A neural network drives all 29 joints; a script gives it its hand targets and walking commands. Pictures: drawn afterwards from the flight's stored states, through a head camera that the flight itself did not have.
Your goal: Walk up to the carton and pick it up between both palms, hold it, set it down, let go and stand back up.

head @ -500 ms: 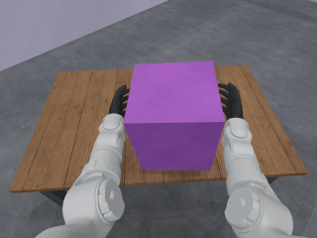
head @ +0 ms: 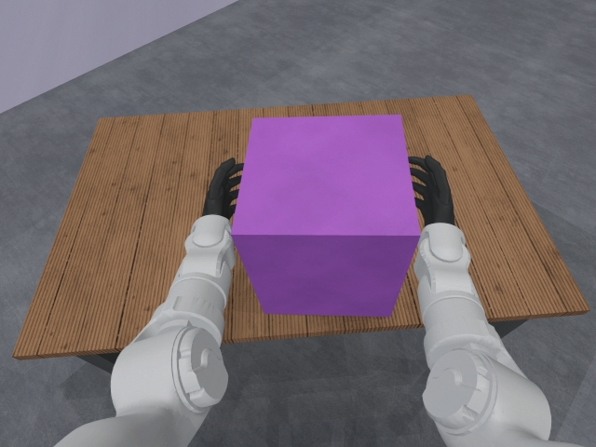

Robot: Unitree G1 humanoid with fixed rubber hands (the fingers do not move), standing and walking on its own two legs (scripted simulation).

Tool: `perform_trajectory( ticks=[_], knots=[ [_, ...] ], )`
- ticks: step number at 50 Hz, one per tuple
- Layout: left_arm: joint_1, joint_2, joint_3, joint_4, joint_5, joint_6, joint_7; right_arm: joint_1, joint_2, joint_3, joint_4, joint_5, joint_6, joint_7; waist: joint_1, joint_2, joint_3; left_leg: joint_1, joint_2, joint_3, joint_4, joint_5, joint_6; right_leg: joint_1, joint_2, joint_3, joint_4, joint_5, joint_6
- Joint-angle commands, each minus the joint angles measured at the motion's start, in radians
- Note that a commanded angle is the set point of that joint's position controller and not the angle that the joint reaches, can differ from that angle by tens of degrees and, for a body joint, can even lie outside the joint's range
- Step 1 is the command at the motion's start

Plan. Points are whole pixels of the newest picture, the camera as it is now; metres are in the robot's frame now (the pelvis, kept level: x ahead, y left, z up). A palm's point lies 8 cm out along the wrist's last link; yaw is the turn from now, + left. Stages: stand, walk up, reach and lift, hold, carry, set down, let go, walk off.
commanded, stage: set down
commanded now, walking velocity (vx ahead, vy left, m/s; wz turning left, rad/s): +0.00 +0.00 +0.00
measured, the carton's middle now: (325, 223) +0.45 -0.01 +0.00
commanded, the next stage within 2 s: none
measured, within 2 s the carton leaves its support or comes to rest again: neither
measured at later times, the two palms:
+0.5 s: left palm (218, 215) +0.43 +0.14 +0.04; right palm (435, 220) +0.41 -0.16 +0.05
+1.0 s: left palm (220, 216) +0.43 +0.14 +0.04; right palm (437, 224) +0.41 -0.16 +0.05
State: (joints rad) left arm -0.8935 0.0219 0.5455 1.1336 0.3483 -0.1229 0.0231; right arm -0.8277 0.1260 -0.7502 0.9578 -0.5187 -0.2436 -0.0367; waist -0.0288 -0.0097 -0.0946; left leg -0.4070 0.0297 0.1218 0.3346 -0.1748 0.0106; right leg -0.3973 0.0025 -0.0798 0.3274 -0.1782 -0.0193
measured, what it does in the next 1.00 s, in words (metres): stands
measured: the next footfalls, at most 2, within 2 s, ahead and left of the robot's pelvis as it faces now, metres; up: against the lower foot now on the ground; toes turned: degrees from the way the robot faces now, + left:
none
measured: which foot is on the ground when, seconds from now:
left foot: down 0.00-1.00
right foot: down 0.00-1.00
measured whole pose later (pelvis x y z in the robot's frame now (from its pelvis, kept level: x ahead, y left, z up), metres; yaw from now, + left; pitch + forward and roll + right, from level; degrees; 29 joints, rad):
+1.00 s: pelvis -0.01 +0.00 +0.00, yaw +0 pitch +14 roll +0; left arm -0.91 -0.04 0.67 1.03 0.49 -0.12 -0.02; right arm -0.81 0.16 -0.81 0.84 -0.58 -0.21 0.01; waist -0.02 -0.02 -0.04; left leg -0.40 0.03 0.12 0.31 -0.15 0.02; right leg -0.39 0.00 -0.09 0.32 -0.17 -0.02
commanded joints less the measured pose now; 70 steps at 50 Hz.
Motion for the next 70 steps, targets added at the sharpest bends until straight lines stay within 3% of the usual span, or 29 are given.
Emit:
perform_trajectory(
  ticks=[1, 9, 10, 12, 17, 21, 29, 37, 53, 54, 55, 56, 70],
  knots=[
    [-0.641, -0.445, -0.2, -0.07, 0.022, -0.098, -0.086, -0.491, 0.504, 0.323, 0.078, -0.058, -0.053, 0.134, 0.005, 0.026, -0.679, 0.294, 0.011, -0.008, 0.073, 0.532, -0.02, 0.289, -0.024, -0.015, 0.088, 0.665, 0.071],
    [-0.614, -0.422, -0.16, -0.033, 0.05, -0.113, -0.092, -0.487, 0.49, 0.308, 0.077, -0.065, -0.059, 0.131, 0.01, 0.004, -0.642, 0.202, 0.003, -0.007, 0.034, 0.439, -0.005, 0.365, -0.032, -0.005, 0.096, 0.671, 0.077],
    [-0.62, -0.414, -0.143, -0.037, 0.078, -0.108, -0.09, -0.485, 0.48, 0.302, 0.087, -0.06, -0.047, 0.138, 0.031, 0.023, -0.589, 0.197, 0.01, -0.013, 0.024, 0.429, -0.005, 0.376, -0.033, -0.008, 0.088, 0.619, 0.062],
    [-0.618, -0.415, -0.133, -0.053, 0.084, -0.088, -0.089, -0.482, 0.461, 0.28, 0.076, -0.063, -0.028, 0.143, 0.013, 0.011, -0.56, 0.22, 0.011, -0.016, 0.011, 0.402, -0.005, 0.366, -0.026, -0.009, 0.068, 0.554, 0.059],
    [-0.594, -0.423, -0.126, -0.085, 0.096, -0.07, -0.084, -0.467, 0.462, 0.261, 0.047, -0.072, -0.02, 0.149, 0.023, 0.021, -0.589, 0.281, 0.018, -0.017, 0.031, 0.466, -0.01, 0.305, -0.022, -0.018, 0.051, 0.524, 0.053],
    [-0.577, -0.417, -0.108, -0.097, 0.108, -0.064, -0.092, -0.462, 0.472, 0.267, 0.006, -0.078, -0.016, 0.147, 0.025, 0.001, -0.593, 0.194, 0.004, -0.007, 0.005, 0.394, 0.005, 0.399, -0.035, -0.006, 0.069, 0.579, 0.061],
    [-0.536, -0.42, -0.094, -0.114, 0.131, -0.053, -0.092, -0.433, 0.464, 0.242, 0.001, -0.093, -0.012, 0.151, 0.025, 0.013, -0.553, 0.264, 0.013, -0.017, 0.027, 0.459, 0.004, 0.307, -0.026, -0.023, 0.048, 0.519, 0.061],
    [-0.495, -0.411, -0.075, -0.127, 0.148, -0.036, -0.093, -0.409, 0.451, 0.24, -0.026, -0.093, 0.004, 0.155, 0.033, 0.011, -0.521, 0.267, 0.009, -0.013, 0.023, 0.437, 0.015, 0.274, -0.027, -0.021, 0.041, 0.471, 0.066],
    [-0.456, -0.388, -0.034, -0.118, 0.173, -0.043, -0.099, -0.382, 0.445, 0.219, -0.051, -0.115, 0.015, 0.16, 0.038, -0.012, -0.505, 0.248, 0.003, -0.01, 0.037, 0.452, 0.026, 0.256, -0.026, -0.02, 0.045, 0.466, 0.071],
    [-0.459, -0.391, -0.04, -0.123, 0.173, -0.044, -0.099, -0.377, 0.445, 0.217, -0.05, -0.113, 0.016, 0.161, 0.036, 0.0, -0.512, 0.251, 0.003, -0.009, 0.037, 0.456, 0.024, 0.258, -0.025, -0.021, 0.048, 0.469, 0.07],
    [-0.482, -0.377, -0.066, -0.121, 0.142, -0.057, -0.1, -0.381, 0.438, 0.229, -0.071, -0.106, 0.0, 0.146, -0.032, -0.027, -0.555, 0.255, -0.005, -0.015, 0.032, 0.395, 0.017, 0.262, -0.02, -0.019, 0.047, 0.518, 0.092],
    [-0.482, -0.369, -0.066, -0.117, 0.139, -0.07, -0.101, -0.38, 0.444, 0.233, -0.044, -0.099, -0.005, 0.14, -0.003, -0.011, -0.535, 0.25, -0.008, -0.013, 0.036, 0.39, 0.014, 0.256, -0.022, -0.021, 0.057, 0.533, 0.092],
    [-0.454, -0.372, -0.049, -0.089, 0.168, -0.08, -0.09, -0.354, 0.426, 0.203, -0.021, -0.106, 0.003, 0.146, -0.003, 0.037, -0.506, 0.296, 0.004, -0.034, 0.064, 0.451, 0.001, 0.143, -0.01, -0.035, 0.033, 0.405, 0.062]
  ],
)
